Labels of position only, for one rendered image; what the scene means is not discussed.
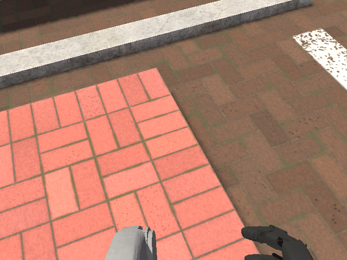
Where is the right robot hand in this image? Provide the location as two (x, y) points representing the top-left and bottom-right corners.
(241, 225), (313, 260)

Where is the left robot thigh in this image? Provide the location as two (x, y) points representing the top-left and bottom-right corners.
(104, 226), (157, 260)

